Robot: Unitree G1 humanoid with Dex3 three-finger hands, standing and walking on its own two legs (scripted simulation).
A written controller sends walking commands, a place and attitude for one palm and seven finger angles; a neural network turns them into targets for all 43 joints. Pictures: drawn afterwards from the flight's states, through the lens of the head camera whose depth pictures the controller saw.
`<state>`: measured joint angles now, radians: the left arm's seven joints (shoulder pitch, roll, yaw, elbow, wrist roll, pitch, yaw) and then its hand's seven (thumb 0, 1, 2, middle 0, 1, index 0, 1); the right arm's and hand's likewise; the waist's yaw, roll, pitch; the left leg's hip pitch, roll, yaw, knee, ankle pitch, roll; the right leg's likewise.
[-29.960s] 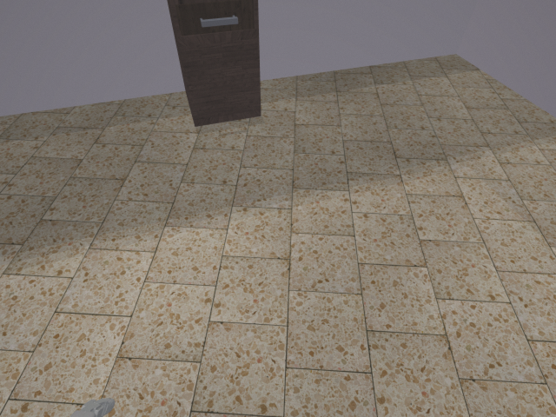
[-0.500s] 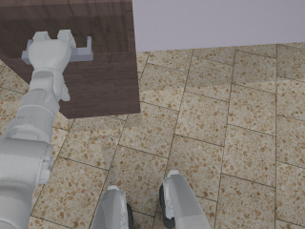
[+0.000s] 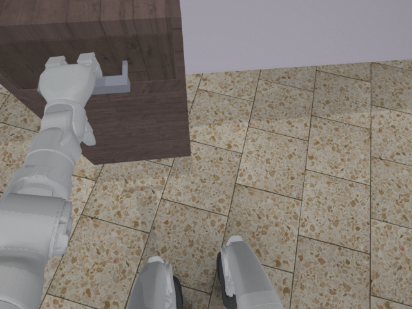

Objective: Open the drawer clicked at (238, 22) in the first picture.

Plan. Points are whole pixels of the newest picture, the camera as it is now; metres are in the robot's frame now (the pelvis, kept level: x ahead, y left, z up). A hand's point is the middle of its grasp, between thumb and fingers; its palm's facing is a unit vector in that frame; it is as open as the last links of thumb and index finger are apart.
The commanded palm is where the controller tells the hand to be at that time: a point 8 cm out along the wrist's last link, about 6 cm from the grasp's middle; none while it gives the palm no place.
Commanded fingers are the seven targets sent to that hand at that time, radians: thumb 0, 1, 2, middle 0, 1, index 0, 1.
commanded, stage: lift the fingers back up to retry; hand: left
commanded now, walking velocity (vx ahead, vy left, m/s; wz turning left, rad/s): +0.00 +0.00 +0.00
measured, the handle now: (86, 77) +0.62 +0.19 -0.03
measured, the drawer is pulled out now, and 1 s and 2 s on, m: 0.00 0.00 0.00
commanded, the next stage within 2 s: re-aim the fingers above the handle in 0.48 s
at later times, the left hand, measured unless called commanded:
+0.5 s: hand (73, 87) +0.54 +0.19 +0.04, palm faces -0.10 -0.05 -0.99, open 13.8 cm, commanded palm +0.51 +0.19 +0.08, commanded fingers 0.00 -0.50 0.30 -0.30 -1.20 -0.30 -1.20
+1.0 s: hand (81, 87) +0.54 +0.17 +0.03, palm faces -0.10 -0.03 -1.00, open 13.8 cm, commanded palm +0.52 +0.18 +0.08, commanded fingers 0.00 -0.50 0.30 -0.30 -1.20 -0.30 -1.20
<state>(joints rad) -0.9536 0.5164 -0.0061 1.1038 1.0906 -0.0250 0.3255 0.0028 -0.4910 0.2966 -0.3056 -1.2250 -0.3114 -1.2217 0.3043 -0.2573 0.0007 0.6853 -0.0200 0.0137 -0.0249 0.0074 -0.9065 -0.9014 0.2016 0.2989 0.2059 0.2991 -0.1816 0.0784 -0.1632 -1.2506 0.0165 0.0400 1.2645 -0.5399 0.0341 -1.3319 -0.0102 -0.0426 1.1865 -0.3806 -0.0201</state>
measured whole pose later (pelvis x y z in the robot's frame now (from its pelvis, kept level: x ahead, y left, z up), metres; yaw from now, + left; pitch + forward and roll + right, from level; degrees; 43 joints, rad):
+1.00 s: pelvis +0.06 +0.00 +0.06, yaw +0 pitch +25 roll -1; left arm -0.83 0.36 -0.07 1.10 1.10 0.03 0.43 0.00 -0.49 0.30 -0.32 -1.20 -0.32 -1.20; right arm 0.29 -0.23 -0.04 0.74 -0.05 0.09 0.01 0.01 -0.91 -0.90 0.20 0.30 0.21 0.30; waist -0.13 0.07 -0.17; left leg -0.91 0.01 0.03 0.98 -0.51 0.03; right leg -1.00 0.00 -0.05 0.93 -0.38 -0.02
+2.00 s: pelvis +0.04 +0.00 +0.04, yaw +1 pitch +27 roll -1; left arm -0.82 0.42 -0.02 1.04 1.15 -0.15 0.48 0.00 -0.49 0.30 -0.33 -1.20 -0.33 -1.20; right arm 0.32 -0.25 -0.06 0.77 -0.07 0.02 -0.01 0.01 -0.91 -0.90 0.20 0.30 0.21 0.30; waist -0.14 0.06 -0.19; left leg -1.02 0.00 0.02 1.08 -0.53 0.03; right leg -1.10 -0.01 -0.06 1.02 -0.39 -0.01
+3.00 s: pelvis +0.04 +0.00 +0.03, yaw -1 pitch +29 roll -1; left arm -0.88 0.42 -0.04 1.17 1.15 0.10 0.52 0.00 -0.49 0.30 -0.32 -1.20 -0.32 -1.20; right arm 0.28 -0.26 -0.05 0.72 -0.05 0.05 0.02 0.01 -0.91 -0.90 0.20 0.30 0.20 0.30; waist -0.15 0.07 -0.16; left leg -1.09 0.01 0.05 1.13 -0.55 0.04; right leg -1.18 0.00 -0.02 1.07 -0.40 -0.01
